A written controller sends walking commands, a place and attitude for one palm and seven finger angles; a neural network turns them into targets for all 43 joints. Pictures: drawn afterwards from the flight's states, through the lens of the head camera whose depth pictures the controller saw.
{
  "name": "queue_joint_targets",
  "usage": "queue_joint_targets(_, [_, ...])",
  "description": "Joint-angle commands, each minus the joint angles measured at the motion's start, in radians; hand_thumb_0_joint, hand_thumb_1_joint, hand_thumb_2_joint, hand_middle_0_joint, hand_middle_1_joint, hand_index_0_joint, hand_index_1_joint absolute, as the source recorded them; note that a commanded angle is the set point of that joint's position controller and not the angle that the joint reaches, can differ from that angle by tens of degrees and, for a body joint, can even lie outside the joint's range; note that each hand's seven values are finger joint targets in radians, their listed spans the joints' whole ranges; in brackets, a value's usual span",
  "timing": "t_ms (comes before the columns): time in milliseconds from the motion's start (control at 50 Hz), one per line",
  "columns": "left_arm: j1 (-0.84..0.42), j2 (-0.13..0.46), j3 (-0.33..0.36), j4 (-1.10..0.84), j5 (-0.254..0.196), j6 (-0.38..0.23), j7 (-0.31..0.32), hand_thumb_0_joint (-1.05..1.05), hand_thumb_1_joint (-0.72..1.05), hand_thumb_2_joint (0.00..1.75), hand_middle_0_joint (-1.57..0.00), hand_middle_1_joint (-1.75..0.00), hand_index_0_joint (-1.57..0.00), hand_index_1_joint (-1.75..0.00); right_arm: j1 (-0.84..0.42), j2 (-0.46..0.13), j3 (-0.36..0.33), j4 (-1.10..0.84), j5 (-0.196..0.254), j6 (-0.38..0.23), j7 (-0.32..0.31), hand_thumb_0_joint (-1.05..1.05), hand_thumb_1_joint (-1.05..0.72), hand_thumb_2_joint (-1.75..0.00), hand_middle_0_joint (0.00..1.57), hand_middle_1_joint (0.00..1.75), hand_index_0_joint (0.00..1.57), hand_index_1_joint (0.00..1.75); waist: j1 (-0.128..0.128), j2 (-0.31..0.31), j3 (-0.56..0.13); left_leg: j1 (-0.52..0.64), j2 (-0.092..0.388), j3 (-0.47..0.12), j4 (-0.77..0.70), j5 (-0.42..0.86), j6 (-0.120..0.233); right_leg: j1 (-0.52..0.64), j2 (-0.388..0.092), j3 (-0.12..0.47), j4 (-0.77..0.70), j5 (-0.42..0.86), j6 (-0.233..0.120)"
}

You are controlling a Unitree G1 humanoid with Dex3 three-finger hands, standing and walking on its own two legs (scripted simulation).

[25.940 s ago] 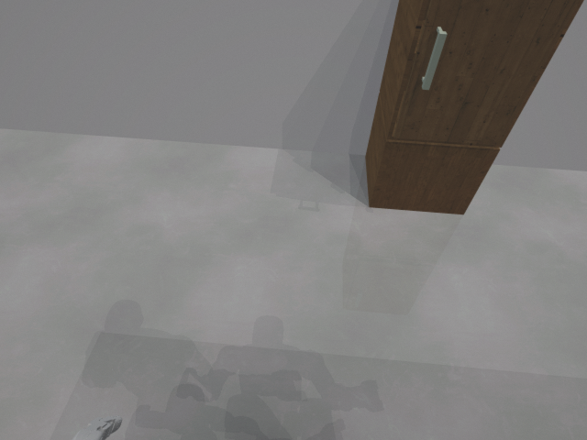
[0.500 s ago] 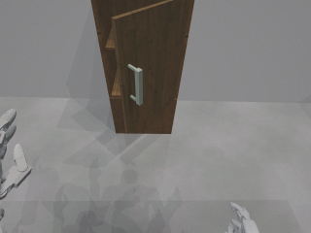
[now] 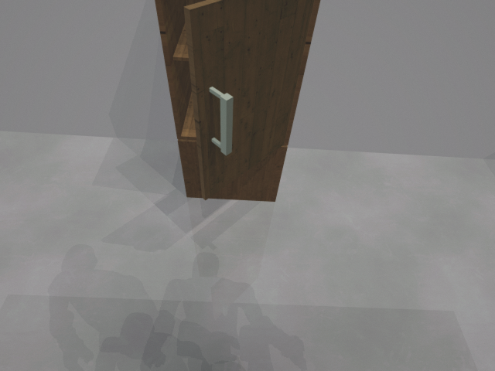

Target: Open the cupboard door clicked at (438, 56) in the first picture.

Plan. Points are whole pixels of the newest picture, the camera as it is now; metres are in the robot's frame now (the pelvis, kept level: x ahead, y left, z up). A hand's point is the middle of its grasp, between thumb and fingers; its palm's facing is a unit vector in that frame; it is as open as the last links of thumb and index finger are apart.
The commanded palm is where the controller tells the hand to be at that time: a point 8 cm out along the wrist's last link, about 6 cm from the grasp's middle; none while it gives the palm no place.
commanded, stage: let the arm hang, fingers relaxed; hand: left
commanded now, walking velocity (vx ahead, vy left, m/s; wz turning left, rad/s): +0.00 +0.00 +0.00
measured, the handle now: (220, 122) +0.67 +0.11 -0.02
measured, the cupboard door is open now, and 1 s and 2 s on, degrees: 46 46 46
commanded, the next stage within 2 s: look to check the result in 0.60 s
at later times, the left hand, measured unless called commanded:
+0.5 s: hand out of the picture +0.10 +0.22 -0.15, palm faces -0.03 -0.95 -0.32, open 7.4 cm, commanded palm none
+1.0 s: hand out of the picture +0.11 +0.22 -0.16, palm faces -0.05 -0.95 -0.32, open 7.4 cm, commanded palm none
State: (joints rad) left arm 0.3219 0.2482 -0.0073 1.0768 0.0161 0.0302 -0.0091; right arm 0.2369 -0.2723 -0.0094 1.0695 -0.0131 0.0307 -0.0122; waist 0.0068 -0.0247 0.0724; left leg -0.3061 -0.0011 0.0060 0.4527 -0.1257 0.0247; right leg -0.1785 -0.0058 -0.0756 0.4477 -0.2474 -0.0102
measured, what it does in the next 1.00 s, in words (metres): shifts its weight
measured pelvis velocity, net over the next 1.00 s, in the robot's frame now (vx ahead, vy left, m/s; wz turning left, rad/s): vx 0.05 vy -0.02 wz -0.03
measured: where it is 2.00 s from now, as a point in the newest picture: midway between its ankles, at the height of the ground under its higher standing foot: outside the picture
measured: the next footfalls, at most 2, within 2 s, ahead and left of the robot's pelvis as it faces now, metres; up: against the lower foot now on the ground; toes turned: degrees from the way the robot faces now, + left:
none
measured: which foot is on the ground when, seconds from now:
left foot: down 0.00-1.00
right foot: down 0.00-1.00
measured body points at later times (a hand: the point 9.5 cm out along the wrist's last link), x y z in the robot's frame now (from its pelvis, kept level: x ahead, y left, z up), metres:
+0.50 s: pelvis +0.02 -0.01 +0.01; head +0.03 -0.02 +0.46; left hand +0.10 +0.27 -0.13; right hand +0.08 -0.29 -0.14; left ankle +0.07 +0.10 -0.74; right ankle +0.00 -0.12 -0.74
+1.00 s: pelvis +0.05 -0.02 +0.01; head +0.07 -0.02 +0.46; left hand +0.11 +0.27 -0.13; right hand +0.10 -0.30 -0.14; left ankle +0.07 +0.10 -0.74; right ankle +0.00 -0.12 -0.74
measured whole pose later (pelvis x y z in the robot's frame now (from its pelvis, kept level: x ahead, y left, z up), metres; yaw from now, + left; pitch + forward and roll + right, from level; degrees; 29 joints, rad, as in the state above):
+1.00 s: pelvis +0.05 -0.02 +0.01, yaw -2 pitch -1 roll +0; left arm 0.14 0.30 0.01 1.14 0.01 -0.01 0.01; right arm 0.12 -0.30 0.00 1.14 -0.01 0.01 -0.02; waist -0.01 0.01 0.06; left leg -0.18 0.01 0.03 0.34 -0.14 0.00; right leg -0.05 0.01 -0.05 0.31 -0.24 -0.02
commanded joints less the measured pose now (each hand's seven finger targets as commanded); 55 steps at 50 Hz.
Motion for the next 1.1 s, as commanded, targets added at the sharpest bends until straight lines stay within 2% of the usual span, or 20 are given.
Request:
queue_joint_targets(0, [-0.037,0.175,0.046,-0.016,-0.001,-0.040,0.016,0.00,0.90,0.90,-0.20,-0.30,-0.20,-0.30,-0.033,-0.162,-0.041,-0.039,-0.003,-0.029,-0.010,0.00,-0.90,-0.90,0.20,0.30,0.20,0.30,-0.017,0.083,-0.031,0.098,0.098,-0.143,-0.136,-0.201,0.015,-0.091,-0.100,0.131,-0.154,-0.147,-0.063])
queue_joint_targets(20, [-0.039,0.175,0.046,-0.005,-0.001,-0.040,0.017,0.00,0.90,0.90,-0.20,-0.30,-0.20,-0.30,-0.035,-0.163,-0.041,-0.032,-0.003,-0.029,-0.011,0.00,-0.90,-0.90,0.20,0.30,0.20,0.30,-0.017,0.081,-0.026,0.104,0.100,-0.140,-0.136,-0.197,0.015,-0.095,-0.101,0.130,-0.158,-0.147,-0.063])
queue_joint_targets(80, [-0.050,0.186,0.045,0.015,-0.002,-0.041,0.019,0.00,0.90,0.90,-0.20,-0.30,-0.20,-0.30,-0.035,-0.165,-0.042,-0.014,-0.003,-0.028,-0.010,0.00,-0.90,-0.90,0.20,0.30,0.20,0.30,-0.017,0.027,-0.018,0.116,0.103,-0.133,-0.135,-0.161,0.016,-0.091,-0.104,0.125,-0.166,-0.136,-0.061])
queue_joint_targets(140, [-0.059,0.198,0.046,0.022,-0.002,-0.043,0.020,0.00,0.90,0.90,-0.20,-0.30,-0.20,-0.30,-0.050,-0.178,-0.045,-0.008,-0.002,-0.029,-0.009,0.00,-0.90,-0.90,0.20,0.30,0.20,0.30,-0.014,0.016,-0.014,0.134,0.102,-0.125,-0.134,-0.142,0.018,-0.101,-0.107,0.133,-0.174,-0.140,-0.062])
queue_joint_targets(220, [-0.092,0.215,0.046,0.024,-0.004,-0.048,0.023,0.00,0.90,0.90,-0.20,-0.30,-0.20,-0.30,-0.069,-0.179,-0.041,0.007,-0.003,-0.035,-0.007,0.00,-0.90,-0.90,0.20,0.30,0.20,0.30,-0.014,-0.007,-0.027,0.150,0.106,-0.116,-0.131,-0.053,0.017,-0.068,-0.114,0.128,-0.171,-0.064,-0.055])
queue_joint_targets(320, [-0.133,0.229,0.050,0.017,-0.004,-0.053,0.026,0.00,0.90,0.90,-0.20,-0.30,-0.20,-0.30,-0.093,-0.181,-0.038,0.019,-0.004,-0.040,-0.003,0.00,-0.90,-0.90,0.20,0.30,0.20,0.30,-0.012,-0.007,-0.027,0.150,0.109,-0.108,-0.136,0.012,0.013,-0.036,-0.121,0.129,-0.177,-0.007,-0.049])
queue_joint_targets(520, [-0.189,0.238,0.054,0.002,-0.005,-0.059,0.027,0.00,0.90,0.90,-0.20,-0.30,-0.20,-0.30,-0.131,-0.192,-0.033,0.019,-0.007,-0.049,-0.003,0.00,-0.90,-0.90,0.20,0.30,0.20,0.30,-0.008,0.056,-0.066,0.168,0.114,-0.102,-0.142,0.100,0.004,0.038,-0.127,0.134,-0.179,0.107,-0.043])
queue_joint_targets(540, [-0.187,0.242,0.058,-0.001,-0.004,-0.061,0.027,0.00,0.90,0.90,-0.20,-0.30,-0.20,-0.30,-0.131,-0.197,-0.032,0.017,-0.005,-0.050,-0.004,0.00,-0.90,-0.90,0.20,0.30,0.20,0.30,-0.007,0.037,-0.084,0.177,0.116,-0.103,-0.137,0.122,0.006,0.050,-0.125,0.132,-0.177,0.133,-0.043])
queue_joint_targets(720, [-0.208,0.239,0.056,0.002,-0.007,-0.061,0.027,0.00,0.90,0.90,-0.20,-0.30,-0.20,-0.30,-0.136,-0.204,-0.030,0.019,-0.004,-0.050,-0.007,0.00,-0.90,-0.90,0.20,0.30,0.20,0.30,-0.012,0.040,-0.093,0.202,0.121,-0.092,-0.140,0.155,0.000,0.073,-0.128,0.130,-0.188,0.187,-0.038])
queue_joint_targets(740, [-0.201,0.240,0.057,0.001,-0.006,-0.061,0.028,0.00,0.90,0.90,-0.20,-0.30,-0.20,-0.30,-0.138,-0.206,-0.031,0.015,-0.002,-0.049,-0.008,0.00,-0.90,-0.90,0.20,0.30,0.20,0.30,-0.009,0.018,-0.096,0.210,0.122,-0.092,-0.137,0.154,0.002,0.070,-0.127,0.126,-0.191,0.187,-0.037])
queue_joint_targets(780, [-0.205,0.237,0.054,0.005,-0.008,-0.060,0.028,0.00,0.90,0.90,-0.20,-0.30,-0.20,-0.30,-0.137,-0.205,-0.030,0.018,-0.004,-0.049,-0.009,0.00,-0.90,-0.90,0.20,0.30,0.20,0.30,-0.013,0.042,-0.103,0.215,0.123,-0.092,-0.137,0.161,0.001,0.076,-0.129,0.128,-0.189,0.193,-0.038])
queue_joint_targets(1080, [-0.188,0.234,0.051,0.016,-0.008,-0.060,0.033,0.00,0.90,0.90,-0.20,-0.30,-0.20,-0.30,-0.139,-0.205,-0.031,0.017,-0.001,-0.046,-0.012,0.00,-0.90,-0.90,0.20,0.30,0.20,0.30,-0.016,0.016,-0.100,0.251,0.129,-0.081,-0.131,0.203,0.004,0.075,-0.129,0.122,-0.192,0.257,-0.032])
